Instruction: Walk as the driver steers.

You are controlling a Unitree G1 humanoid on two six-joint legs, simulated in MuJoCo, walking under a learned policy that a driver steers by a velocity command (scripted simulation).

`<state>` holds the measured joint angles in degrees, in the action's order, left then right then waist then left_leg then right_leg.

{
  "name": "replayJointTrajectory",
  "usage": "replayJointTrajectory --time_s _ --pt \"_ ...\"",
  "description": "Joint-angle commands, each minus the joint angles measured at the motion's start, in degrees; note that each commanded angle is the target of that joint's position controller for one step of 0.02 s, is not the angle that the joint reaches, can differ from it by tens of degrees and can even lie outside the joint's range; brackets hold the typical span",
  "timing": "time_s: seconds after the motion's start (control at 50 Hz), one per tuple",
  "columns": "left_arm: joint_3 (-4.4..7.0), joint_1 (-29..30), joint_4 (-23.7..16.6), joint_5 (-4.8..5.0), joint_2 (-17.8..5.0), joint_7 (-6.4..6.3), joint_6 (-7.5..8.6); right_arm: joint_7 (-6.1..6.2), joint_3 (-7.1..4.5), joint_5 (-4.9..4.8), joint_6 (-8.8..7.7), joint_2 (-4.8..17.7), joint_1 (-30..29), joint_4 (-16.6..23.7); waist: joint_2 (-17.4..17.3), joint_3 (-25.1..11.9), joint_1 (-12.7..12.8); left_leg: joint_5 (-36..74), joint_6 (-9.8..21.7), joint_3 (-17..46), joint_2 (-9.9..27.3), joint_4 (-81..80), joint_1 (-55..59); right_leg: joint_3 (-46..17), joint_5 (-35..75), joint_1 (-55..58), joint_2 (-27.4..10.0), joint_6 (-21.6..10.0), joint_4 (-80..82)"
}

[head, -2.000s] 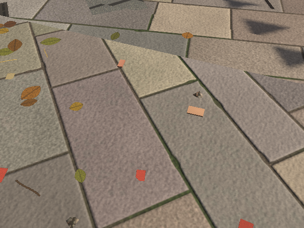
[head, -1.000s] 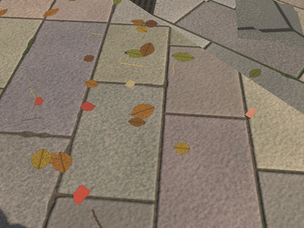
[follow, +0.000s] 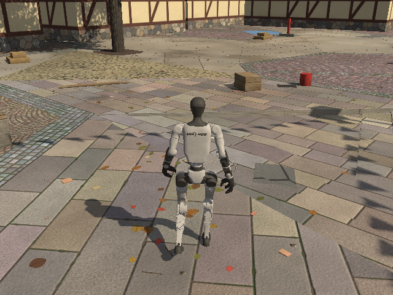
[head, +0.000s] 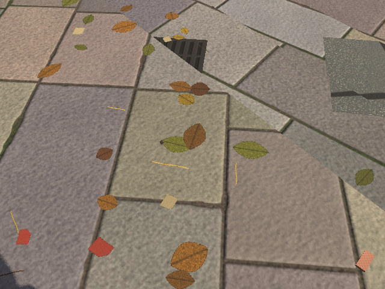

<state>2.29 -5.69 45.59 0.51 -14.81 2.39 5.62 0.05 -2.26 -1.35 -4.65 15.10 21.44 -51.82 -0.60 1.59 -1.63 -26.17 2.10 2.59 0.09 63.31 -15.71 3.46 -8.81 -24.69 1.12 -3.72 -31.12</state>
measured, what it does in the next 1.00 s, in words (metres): walks ahead, turning right: left foot, then right foot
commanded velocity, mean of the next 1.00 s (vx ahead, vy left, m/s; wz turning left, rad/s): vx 0.50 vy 0.00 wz -0.32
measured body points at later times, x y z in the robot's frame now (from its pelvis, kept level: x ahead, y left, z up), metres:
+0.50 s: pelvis +0.27 +0.04 +0.00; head +0.31 +0.04 +0.44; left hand +0.26 +0.31 -0.14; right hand +0.48 -0.21 -0.09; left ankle +0.39 +0.14 -0.73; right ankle +0.09 -0.08 -0.69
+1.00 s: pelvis +0.52 -0.04 -0.01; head +0.54 -0.07 +0.43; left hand +0.80 +0.11 -0.10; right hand +0.43 -0.32 -0.15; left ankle +0.40 +0.15 -0.71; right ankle +0.59 -0.16 -0.73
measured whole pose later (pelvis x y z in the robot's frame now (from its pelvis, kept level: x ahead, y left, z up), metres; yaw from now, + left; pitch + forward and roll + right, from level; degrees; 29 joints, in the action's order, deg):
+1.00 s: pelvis +0.52 -0.04 -0.01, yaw -23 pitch +1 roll +2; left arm 4.4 -4.0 40.4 1.4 -15.1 2.7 1.3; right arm 1.0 -5.2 -0.9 -2.8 16.6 17.2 -52.7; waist 0.6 2.6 -2.3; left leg -25.7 -3.4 -16.2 7.1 33.0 1.2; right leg 3.6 -7.8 -29.5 -1.1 -6.3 -36.3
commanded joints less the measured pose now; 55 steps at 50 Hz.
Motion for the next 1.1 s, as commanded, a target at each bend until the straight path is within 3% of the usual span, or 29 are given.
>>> replayJointTrajectory --time_s 0.02,0.04,0.08,0.14,0.24,0.3,0.38,0.42,0.44,0.46,0.48,0.5,0.52,0.56,0.58,0.64,0.7,0.78,0.84,0.9,0.94,0.96,0.98,1.0,1.02,1.04,1.06,1.08,1.1 --pt "1.63 -6.2 -0.8 -0.6 -6.1 -0.23 0.23 0.45 -2.04 0.33 -1.75 7.4 -3.9 5.8 3.2 -4.5 3.0 8.3 0.7 2.0 6.8 6.1 -22.8 -22.5 2.6 20.9 -16.1 -9.8 17.9" --pt "1.43 -5.3 -0.6 -1.08 -5.2 -0.06 0.48 0.5 -2.05 0.49 -1.0 6.2 -2.2 5.4 4.6 -4.4 1.3 10.2 0.6 2.4 8.0 4.4 -19.2 -19.8 4.3 17.2 -14.7 -9.5 19.7" --pt "1.59 -5.7 0.3 -0.78 -5.5 0.0 1.08 0.71 -1.89 0.52 0.25 4.2 -0.8 4.9 4.9 -3.5 0.1 11.9 -0.2 1.6 8.5 1.8 -17.5 -15.8 7.7 13.8 -13.4 -10.3 22.2" --pt "2.09 -8.4 2.0 -0.7 -7.4 -0.89 1.08 1.01 -2.04 1.2 0.73 4.3 -6.3 6.9 3.7 -0.9 0.9 18.8 -1.9 1.2 9.1 -5.2 -22.9 -12.3 13.0 14.2 -13.1 -10.6 24.0" --pt "2.1 -12.9 4.0 -0.06 -8.5 -2.02 0.15 0.12 -1.32 1.05 -0.15 2.4 -16.0 9.3 3.4 0.7 4.2 31.9 -2.0 -1.0 7.2 -22.5 -23.1 -7.5 12.9 17.5 -11.0 -7.9 24.4" --pt "2.14 -17.2 5.8 0.53 -8.9 -2.17 -0.56 -0.68 -1.07 0.73 -0.71 2.3 -22.3 11.5 3.1 2.4 6.3 31.9 -2.3 -1.4 5.5 -29.0 -23.1 -9.4 11.0 21.1 -12.2 -8.1 22.8" --pt "2.68 -18.2 6.6 0.86 -9.9 -2.9 -1.83 -2.02 -1.34 0.41 -2.02 4.0 -24.7 13.2 4.4 2.5 5.3 26.5 -1.2 -0.3 3.7 -35.0 -20.2 -13.3 12.4 25.8 -15.0 -7.4 17.6" --pt "3.09 -16.2 6.2 0.9 -10.8 -3.11 -2.2 -1.97 -2.19 0.47 -2.53 6.1 -19.7 12.0 5.9 -0.3 1.8 23.2 0.0 -1.6 1.8 -36.8 -10.9 -14.0 19.4 25.3 -14.7 -6.1 12.5" --pt "2.73 -15.4 5.8 0.65 -9.8 -3.07 -2.3 -1.5 -3.44 0.65 -2.69 8.3 -12.0 9.7 5.1 -5.2 -2.0 23.4 1.6 -2.6 1.0 -37.9 0.6 -12.1 24.7 22.9 -11.5 -4.6 4.3" --pt "1.66 -14.4 4.2 -0.21 -7.0 -2.97 -2.14 -0.84 -4.62 1.67 -2.77 12.0 -1.5 7.9 1.8 -14.0 -6.3 24.4 5.1 4.4 8.7 -34.7 18.2 -9.6 16.7 13.0 -7.8 -2.4 -11.2" --pt "-0.25 -21.6 3.0 0.12 0.0 -2.78 -1.08 -0.57 -5.92 2.4 -2.12 17.3 3.8 6.7 -13.0 -23.1 -4.1 17.8 13.3 27.9 23.5 -37.6 40.2 -4.6 -10.9 -9.6 1.3 1.8 -32.7" --pt "0.55 -21.2 3.8 1.43 -4.0 -2.57 -0.26 -0.57 -4.59 2.0 -1.83 12.0 4.3 6.8 -14.4 -25.5 -5.1 10.5 14.6 38.1 25.1 -43.7 39.7 -11.3 -24.4 -16.2 0.4 1.9 -41.7" --pt "1.91 -16.4 2.5 2.56 -8.5 -2.63 -0.14 -0.37 -3.47 1.61 -1.78 8.5 -0.2 7.4 -9.9 -15.8 -4.7 9.1 11.5 29.0 23.1 -44.9 32.1 -11.5 -20.7 -20.1 -2.7 1.5 -44.4" --pt "2.26 -11.7 1.6 1.67 -7.3 -3.0 -0.85 -0.5 -2.37 1.55 -1.74 4.9 -7.4 7.5 -4.8 -6.2 -1.7 14.5 8.7 15.9 18.5 -48.9 16.4 -9.4 -12.3 -17.0 -7.0 1.7 -40.2" --pt "2.66 -12.5 1.7 1.42 -6.4 -3.01 -1.7 -0.61 -2.02 1.88 -2.0 3.7 -9.5 7.4 -6.0 -4.0 0.3 16.3 7.7 11.1 16.6 -51.2 11.4 -9.7 -9.8 -13.9 -8.6 1.7 -37.8" --pt "2.5 -12.9 0.7 1.38 -3.3 -2.79 -3.82 -0.59 -2.71 2.07 -2.7 4.8 -11.1 6.2 -5.2 -1.3 2.4 22.2 8.6 3.3 15.9 -55.4 5.4 -9.0 -5.9 -11.7 -9.5 2.4 -35.3" --pt "2.69 -9.5 -1.2 0.84 -3.2 -2.64 -4.38 0.08 -3.4 2.26 -2.72 6.5 -9.9 4.8 -3.4 0.1 2.2 26.2 8.9 -2.3 16.0 -56.5 6.8 -9.6 1.2 -15.3 -9.6 3.0 -28.6" --pt "2.16 -2.1 -3.6 0.63 -2.3 -1.03 -3.72 0.85 -3.94 1.9 -1.97 8.4 -8.6 3.9 -2.3 1.7 -0.1 27.4 7.4 -9.2 15.0 -56.7 9.1 -5.9 10.6 -13.9 -8.7 2.7 -15.7" --pt "1.87 3.3 -6.1 0.6 -2.3 -0.03 -3.76 1.05 -4.48 1.11 -1.08 9.9 -6.1 2.9 -1.8 3.4 -1.9 27.2 6.8 -11.4 16.5 -55.7 13.7 -3.6 9.5 -14.5 -8.2 1.7 -10.1" --pt "2.18 5.5 -8.2 0.65 -3.4 0.72 -3.97 0.97 -5.07 0.15 0.13 11.3 -5.0 2.1 -2.5 3.9 -1.7 33.3 5.6 -13.0 18.1 -51.6 19.3 -1.2 2.9 -14.1 -6.7 -0.3 -7.1" --pt "3.25 1.9 -8.4 0.61 -5.3 0.82 -4.23 1.09 -5.52 -0.37 0.9 12.9 -6.3 2.4 -4.3 0.4 1.3 52.5 4.3 -14.9 17.8 -43.0 20.6 2.4 -3.0 -6.5 -2.9 -2.6 -6.6" --pt "4.51 -5.1 -6.8 0.83 -7.2 0.68 -4.28 1.13 -5.54 -0.68 1.45 13.2 -7.5 2.7 -3.9 -3.4 5.6 60.0 3.1 -16.6 16.2 -33.1 19.0 4.4 -2.4 2.8 0.2 -4.3 -4.1" --pt "6.73 -15.3 -3.8 1.03 -11.2 -0.08 -4.47 1.23 -4.93 -0.34 1.59 11.8 -7.0 3.0 -1.8 -8.8 10.1 56.7 0.8 -17.8 13.5 -19.0 11.6 3.3 0.4 18.7 2.6 -6.5 -1.5" --pt "8.51 -20.5 -2.7 1.28 -17.9 -1.34 -4.85 1.19 -3.21 2.1 1.06 6.4 -5.5 5.2 10.6 -12.3 9.3 22.9 -2.7 -17.8 8.2 2.0 -8.8 -18.9 -0.7 35.0 -10.3 -12.1 1.4" --pt "7.94 -18.0 -5.1 0.87 -19.9 -0.84 -3.67 0.6 -1.64 1.76 -1.29 3.0 -4.0 7.8 16.0 -21.2 5.2 -8.9 -4.3 -4.1 -2.1 15.7 -24.8 -50.7 -11.8 45.9 -20.4 -21.9 12.5" --pt "6.27 -17.9 -5.2 0.55 -14.4 -0.22 -2.73 -0.08 -2.73 -0.66 -3.04 8.1 -11.0 8.9 7.9 -18.3 8.6 -5.3 -2.9 2.3 0.8 18.1 -31.2 -47.5 -11.2 44.7 -20.0 -18.5 16.1" --pt "5.53 -16.1 -5.0 0.48 -11.8 -0.19 -2.09 -0.31 -2.68 -1.39 -3.93 8.3 -13.1 9.5 6.7 -11.9 7.4 -0.3 -1.3 1.5 3.2 15.0 -32.9 -38.8 -7.3 38.6 -18.1 -16.2 15.3" --pt "4.96 -11.9 -5.7 0.64 -10.0 -0.31 -1.88 0.24 -2.71 -0.11 -4.19 7.8 -12.8 8.6 1.9 -8.3 4.7 4.2 -0.9 1.8 5.8 9.9 -29.3 -32.1 -2.1 30.1 -15.4 -14.0 14.8" --pt "4.27 -8.4 -6.6 0.35 -7.9 -0.51 -1.86 0.59 -3.3 1.12 -3.77 8.7 -12.2 8.0 2.3 -6.2 2.5 6.9 -1.2 1.9 7.3 5.2 -25.0 -27.3 3.4 23.4 -13.3 -12.7 15.5"
Velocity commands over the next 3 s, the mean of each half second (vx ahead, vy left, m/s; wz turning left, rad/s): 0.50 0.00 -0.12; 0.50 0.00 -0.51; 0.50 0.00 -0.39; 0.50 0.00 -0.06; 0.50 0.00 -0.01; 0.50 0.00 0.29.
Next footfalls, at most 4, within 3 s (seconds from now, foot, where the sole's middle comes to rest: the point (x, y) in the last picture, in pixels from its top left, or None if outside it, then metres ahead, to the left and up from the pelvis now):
0.46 left None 0.43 0.14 -0.76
0.98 right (251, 241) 0.62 -0.18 -0.76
1.52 left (235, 157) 0.99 -0.16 -0.76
2.08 right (314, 138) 1.11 -0.53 -0.80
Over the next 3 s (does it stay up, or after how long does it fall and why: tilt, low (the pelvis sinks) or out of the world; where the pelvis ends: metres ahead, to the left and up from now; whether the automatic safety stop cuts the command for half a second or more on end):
stays up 1.46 -0.65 -0.02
